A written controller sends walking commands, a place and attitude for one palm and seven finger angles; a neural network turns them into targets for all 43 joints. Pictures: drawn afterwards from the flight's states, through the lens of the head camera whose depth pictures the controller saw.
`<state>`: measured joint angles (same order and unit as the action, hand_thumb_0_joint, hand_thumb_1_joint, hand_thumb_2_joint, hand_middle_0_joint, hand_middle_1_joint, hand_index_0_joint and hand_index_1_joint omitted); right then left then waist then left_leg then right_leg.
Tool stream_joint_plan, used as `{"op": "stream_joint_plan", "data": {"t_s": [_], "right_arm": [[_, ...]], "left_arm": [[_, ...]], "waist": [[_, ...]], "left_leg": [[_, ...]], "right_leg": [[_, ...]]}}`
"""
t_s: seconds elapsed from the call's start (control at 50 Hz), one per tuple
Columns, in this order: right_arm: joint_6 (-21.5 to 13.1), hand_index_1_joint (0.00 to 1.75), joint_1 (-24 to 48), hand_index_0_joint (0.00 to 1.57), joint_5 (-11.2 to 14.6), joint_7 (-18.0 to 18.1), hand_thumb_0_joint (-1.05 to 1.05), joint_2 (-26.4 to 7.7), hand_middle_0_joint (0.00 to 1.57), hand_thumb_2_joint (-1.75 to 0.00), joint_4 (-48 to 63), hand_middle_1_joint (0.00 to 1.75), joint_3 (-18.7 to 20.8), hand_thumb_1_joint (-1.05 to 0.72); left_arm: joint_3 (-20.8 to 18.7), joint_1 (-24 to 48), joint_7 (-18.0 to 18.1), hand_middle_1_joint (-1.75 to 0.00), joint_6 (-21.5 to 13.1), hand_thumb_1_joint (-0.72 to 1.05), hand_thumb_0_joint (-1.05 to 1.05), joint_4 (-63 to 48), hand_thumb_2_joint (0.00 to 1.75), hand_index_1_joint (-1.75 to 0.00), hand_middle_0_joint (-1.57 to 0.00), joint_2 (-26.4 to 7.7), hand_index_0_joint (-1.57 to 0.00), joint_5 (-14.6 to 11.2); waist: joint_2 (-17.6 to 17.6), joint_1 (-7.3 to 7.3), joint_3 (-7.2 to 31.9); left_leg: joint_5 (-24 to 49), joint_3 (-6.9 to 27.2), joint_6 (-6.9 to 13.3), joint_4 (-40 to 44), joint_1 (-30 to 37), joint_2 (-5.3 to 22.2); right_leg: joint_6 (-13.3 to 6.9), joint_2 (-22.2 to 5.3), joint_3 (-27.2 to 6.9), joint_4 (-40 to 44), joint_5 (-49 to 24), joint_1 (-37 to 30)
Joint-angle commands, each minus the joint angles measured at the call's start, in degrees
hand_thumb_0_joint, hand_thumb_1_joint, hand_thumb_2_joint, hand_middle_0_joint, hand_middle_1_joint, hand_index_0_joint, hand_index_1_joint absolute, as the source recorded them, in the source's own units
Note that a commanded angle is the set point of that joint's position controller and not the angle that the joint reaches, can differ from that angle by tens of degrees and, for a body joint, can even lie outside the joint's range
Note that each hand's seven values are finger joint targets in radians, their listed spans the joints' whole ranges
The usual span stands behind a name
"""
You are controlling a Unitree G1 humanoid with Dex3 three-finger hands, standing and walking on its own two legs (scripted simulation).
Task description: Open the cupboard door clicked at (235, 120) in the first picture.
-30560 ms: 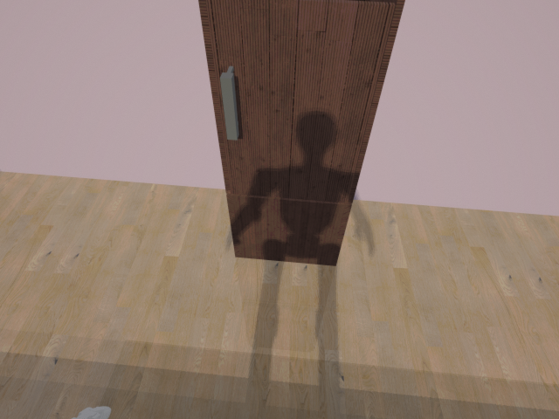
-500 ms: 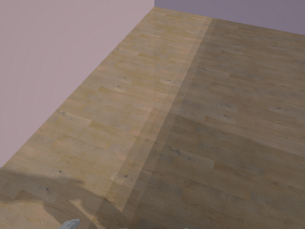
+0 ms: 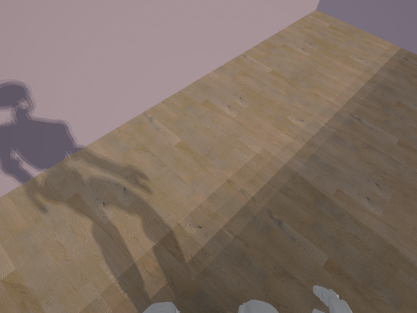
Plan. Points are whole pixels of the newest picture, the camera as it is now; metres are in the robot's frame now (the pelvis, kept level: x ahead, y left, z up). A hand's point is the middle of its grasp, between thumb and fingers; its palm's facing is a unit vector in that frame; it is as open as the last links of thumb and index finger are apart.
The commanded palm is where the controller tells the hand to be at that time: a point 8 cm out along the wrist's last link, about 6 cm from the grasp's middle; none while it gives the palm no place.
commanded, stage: turn to face it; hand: left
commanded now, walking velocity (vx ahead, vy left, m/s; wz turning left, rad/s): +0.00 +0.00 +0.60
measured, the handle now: out of the picture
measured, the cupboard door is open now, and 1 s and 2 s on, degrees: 46 46 46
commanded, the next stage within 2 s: none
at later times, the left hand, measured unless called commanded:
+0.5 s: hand out of the picture +0.04 +0.15 -0.15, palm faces +0.29 -0.93 -0.24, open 7.3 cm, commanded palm none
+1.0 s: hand out of the picture +0.01 +0.15 -0.14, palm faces +0.56 -0.77 -0.30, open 7.3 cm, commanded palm none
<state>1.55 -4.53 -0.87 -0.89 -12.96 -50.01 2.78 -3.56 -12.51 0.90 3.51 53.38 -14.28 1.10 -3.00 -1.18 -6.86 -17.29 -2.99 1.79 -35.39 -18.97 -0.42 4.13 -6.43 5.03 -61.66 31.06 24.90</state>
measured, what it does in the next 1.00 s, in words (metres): steps on the spot, turning left: right foot, then left foot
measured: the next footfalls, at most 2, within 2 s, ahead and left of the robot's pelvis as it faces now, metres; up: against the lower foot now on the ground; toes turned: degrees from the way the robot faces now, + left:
right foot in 0.24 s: +0.07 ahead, -0.16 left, +0.00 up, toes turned +6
left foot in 0.60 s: +0.02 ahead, +0.09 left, +0.00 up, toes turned +26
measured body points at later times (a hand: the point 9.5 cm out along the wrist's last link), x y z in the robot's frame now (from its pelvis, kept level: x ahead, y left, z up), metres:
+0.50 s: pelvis +0.02 -0.06 +0.01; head +0.08 -0.05 +0.46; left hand +0.03 +0.20 -0.13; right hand +0.18 -0.28 -0.13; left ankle -0.02 +0.07 -0.68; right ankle +0.03 -0.17 -0.73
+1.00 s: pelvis +0.05 -0.07 +0.01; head +0.11 -0.06 +0.45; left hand -0.02 +0.19 -0.12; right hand +0.27 -0.24 -0.15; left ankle -0.04 +0.03 -0.66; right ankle +0.11 -0.17 -0.73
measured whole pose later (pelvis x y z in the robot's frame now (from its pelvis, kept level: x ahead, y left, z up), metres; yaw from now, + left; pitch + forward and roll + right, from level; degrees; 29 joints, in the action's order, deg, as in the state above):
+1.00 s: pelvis +0.05 -0.07 +0.01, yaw +36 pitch +1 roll +1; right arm 4.5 -8.5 -0.8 -1.0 -14.9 -52.9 5.1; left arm -2.6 -10.5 1.0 0.7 48.9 -12.0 1.4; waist 1.9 0.4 -5.5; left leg -26.9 2.8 -2.2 -60.6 -28.2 -2.0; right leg -0.2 -4.3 5.2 -34.1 18.9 16.2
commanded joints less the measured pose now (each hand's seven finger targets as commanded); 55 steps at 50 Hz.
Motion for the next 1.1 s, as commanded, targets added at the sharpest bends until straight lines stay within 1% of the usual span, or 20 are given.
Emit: {"op": "stream_joint_plan", "data": {"t_s": [0.0,0.1,0.18,0.22,0.24,0.3,0.34,0.46,0.52,0.54,0.56,0.58,0.66,0.82,0.84,0.86,0.88,0.9,0.96,1.08], "right_arm": [[-0.7,0.3,-2.3,0.2,-0.5,1.5,0.0,-12.4,0.2,-0.9,2.9,0.3,3.0,-0.9],[-0.3,0.3,-3.1,0.2,-0.8,1.0,0.0,-12.6,0.2,-0.9,2.8,0.3,3.7,-0.9],[0.2,0.3,-0.7,0.2,-0.2,0.9,0.0,-11.6,0.2,-0.9,3.9,0.3,4.2,-0.9],[-0.1,0.3,-0.4,0.2,0.4,0.2,0.0,-5.6,0.2,-0.9,6.1,0.3,3.3,-0.9],[0.3,0.3,-0.8,0.2,-0.2,0.2,0.0,-7.4,0.2,-0.9,5.6,0.3,3.6,-0.9],[1.3,0.3,-2.2,0.2,-0.1,-0.5,0.0,-6.3,0.2,-0.9,2.5,0.3,3.2,-0.9],[1.4,0.3,-1.7,0.2,0.1,-1.0,0.0,-4.6,0.2,-0.9,2.1,0.3,2.6,-0.9],[0.7,0.3,1.3,0.2,0.5,-1.2,0.0,-3.5,0.2,-0.9,2.8,0.3,1.7,-0.9],[0.2,0.3,-3.0,0.2,0.2,-1.0,0.0,-5.3,0.2,-0.9,2.0,0.3,2.1,-0.9],[-0.1,0.3,-7.0,0.2,0.0,-0.8,0.0,-8.4,0.2,-0.9,1.1,0.3,2.9,-0.9],[-0.5,0.3,-11.1,0.2,-0.7,-0.4,0.0,-15.5,0.2,-0.9,0.8,0.3,4.7,-0.9],[0.0,0.3,-14.7,0.2,-0.6,0.1,0.0,-17.8,0.2,-0.9,-0.2,0.3,5.1,-0.9],[-0.7,0.3,-5.5,0.2,-0.8,1.7,0.0,-12.2,0.2,-0.9,2.1,0.3,3.5,-0.9],[0.0,0.3,-1.8,0.2,-0.6,1.3,0.0,-12.6,0.2,-0.9,3.1,0.3,4.0,-0.9],[0.2,0.3,-0.3,0.2,-0.3,1.2,0.0,-12.0,0.2,-0.9,3.6,0.3,4.0,-0.9],[0.2,0.3,-0.7,0.2,0.2,0.9,0.0,-9.1,0.2,-0.9,4.2,0.3,3.8,-0.9],[0.1,0.3,-0.4,0.2,0.4,0.4,0.0,-5.7,0.2,-0.9,5.7,0.3,3.2,-0.9],[0.4,0.3,-0.5,0.2,-0.1,0.0,0.0,-8.0,0.2,-0.9,5.4,0.3,3.5,-0.9],[1.4,0.3,-1.2,0.2,-0.2,-0.6,0.0,-6.6,0.2,-0.9,2.8,0.3,3.4,-0.9],[0.9,0.3,3.1,0.2,0.4,-1.3,0.0,-3.3,0.2,-0.9,3.1,0.3,1.7,-0.9]], "left_arm": [[-1.8,1.5,-0.5,-0.3,-1.6,0.9,0.0,-6.0,0.9,-0.3,-0.2,-4.9,-0.2,0.1],[-1.5,2.6,-0.6,-0.3,-1.9,0.9,0.0,-7.1,0.9,-0.3,-0.2,-4.0,-0.2,0.0],[-2.0,-3.8,-0.3,-0.3,-3.1,0.9,0.0,-6.2,0.9,-0.3,-0.2,-5.3,-0.2,-0.1],[-3.7,-6.0,0.6,-0.3,-4.1,0.9,0.0,-6.8,0.9,-0.3,-0.2,-14.2,-0.2,1.2],[-3.1,-4.3,0.9,-0.3,-4.0,0.9,0.0,-7.0,0.9,-0.3,-0.2,-12.8,-0.2,0.6],[-1.5,3.0,1.1,-0.3,-4.0,0.9,0.0,-8.4,0.9,-0.3,-0.2,-7.2,-0.2,0.3],[-1.5,2.5,1.1,-0.3,-4.2,0.9,0.0,-8.3,0.9,-0.3,-0.2,-7.2,-0.2,0.5],[-2.7,-2.7,0.9,-0.3,-4.1,0.9,0.0,-5.8,0.9,-0.3,-0.2,-10.5,-0.2,0.7],[-3.0,-1.6,0.5,-0.3,-3.8,0.9,0.0,-5.4,0.9,-0.3,-0.2,-10.4,-0.2,0.2],[-2.9,-1.0,0.2,-0.3,-3.5,0.9,0.0,-6.3,0.9,-0.3,-0.2,-9.3,-0.2,-0.3],[-2.0,-0.3,-0.3,-0.3,-3.0,0.9,0.0,-8.5,0.9,-0.3,-0.2,-5.0,-0.2,-0.7],[-1.2,4.0,0.0,-0.3,-2.5,0.9,0.0,-10.7,0.9,-0.3,-0.2,-4.6,-0.2,0.0],[-1.8,4.5,-0.4,-0.3,-2.0,0.9,0.0,-7.4,0.9,-0.3,-0.2,-4.6,-0.2,0.1],[-1.5,-1.1,-0.5,-0.3,-2.6,0.9,0.0,-6.7,0.9,-0.3,-0.2,-4.1,-0.2,-0.4],[-1.9,-3.7,-0.4,-0.3,-3.0,0.9,0.0,-6.1,0.9,-0.3,-0.2,-4.8,-0.2,-0.3],[-2.6,-5.9,0.1,-0.3,-3.6,0.9,0.0,-6.0,0.9,-0.3,-0.2,-8.2,-0.2,0.2],[-3.5,-6.5,0.5,-0.3,-4.0,0.9,0.0,-6.2,0.9,-0.3,-0.2,-13.4,-0.2,1.1],[-2.8,-5.4,0.6,-0.3,-3.9,0.9,0.0,-6.9,0.9,-0.3,-0.2,-13.6,-0.2,0.6],[-1.4,2.9,1.0,-0.3,-3.9,0.9,0.0,-8.4,0.9,-0.3,-0.2,-7.2,-0.2,0.3],[-2.3,-3.2,0.9,-0.3,-4.2,0.9,0.0,-6.1,0.9,-0.3,-0.2,-9.8,-0.2,0.6]], "waist": [[11.9,1.5,8.7],[12.8,2.0,8.3],[10.3,-1.4,9.9],[-15.4,-3.32,10.2],[-12.2,-2.18,10.2],[-10.0,2.01,7.5],[-8.8,1.58,7.5],[-9.0,-1.29,9.1],[-6.3,1.31,10.6],[0.8,3.9,12.7],[19.2,6.05,14.4],[17.4,7.66,13.7],[13.8,2.96,9.5],[12.9,0.41,10.5],[11.7,-1.23,10.5],[2.1,-2.33,11.2],[-15.3,-3.0,9.8],[-12.5,-2.59,8.7],[-9.6,1.9,5.3],[-8.1,-1.48,8.3]], "left_leg": [[19.7,14.9,7.2,15.8,7.1,13.8],[12.2,17.1,6.8,15.7,3.2,12.1],[10.0,17.6,3.4,8.0,-4.9,8.2],[-16.7,3.5,-4.2,-17.3,-17.8,-4.6],[-17.6,6.9,-3.5,-29.4,-16.6,-0.8],[-8.9,5.0,-5.0,-36.6,-15.5,2.4],[-8.6,1.9,-5.6,-28.2,-12.6,2.2],[-9.0,-2.9,-4.9,-8.0,-6.6,1.1],[1.0,-3.2,-3.7,5.6,4.4,0.6],[11.7,1.2,-1.8,10.1,13.9,4.1],[32.2,24.2,7.0,12.2,22.1,20.7],[35.1,28.3,13.0,13.8,19.2,26.5],[22.2,18.2,8.0,15.2,9.3,15.4],[19.1,18.1,5.6,10.7,2.3,10.9],[14.7,17.6,3.9,8.1,-2.0,8.9],[5.3,14.4,0.8,0.7,-9.2,4.3],[-14.2,4.0,-4.0,-14.5,-17.7,-4.6],[-17.6,6.7,-3.4,-28.2,-15.9,-1.7],[-8.3,5.6,-4.7,-36.9,-15.9,2.0],[-9.2,-2.1,-5.4,-12.9,-8.8,0.9]], "right_leg": [[0.9,0.8,-4.8,-2.0,-6.7,5.7],[0.3,3.9,-2.9,13.4,-6.7,-1.7],[-0.6,5.1,-2.2,33.8,-16.5,-17.6],[-10.4,-20.1,-27.7,47.7,-20.5,-23.7],[-13.9,-22.0,-25.6,46.4,-23.1,-18.5],[-11.5,-13.1,-10.1,41.7,-35.0,-15.4],[-10.2,-11.6,-4.7,40.5,-40.9,-17.2],[-10.5,-14.2,-2.1,35.7,-49.8,-23.5],[-6.7,-13.3,1.7,28.6,-43.5,-18.2],[-3.9,-11.6,4.4,20.7,-35.8,-10.7],[1.0,-2.7,6.4,6.9,-2.7,5.8],[0.5,-0.6,0.0,-1.0,9.3,9.7],[0.5,0.0,-5.6,-3.6,-4.8,8.5],[-0.4,6.1,-1.6,24.8,-11.3,-10.3],[-0.5,5.5,-1.4,32.3,-16.1,-16.3],[-2.5,-1.7,-8.9,41.7,-15.5,-23.7],[-9.4,-18.0,-26.6,47.6,-18.4,-24.9],[-13.5,-22.5,-26.9,48.3,-16.7,-16.7],[-11.2,-13.2,-11.2,43.6,-29.3,-14.2],[-10.4,-13.3,-1.6,37.2,-49.7,-23.4]]}}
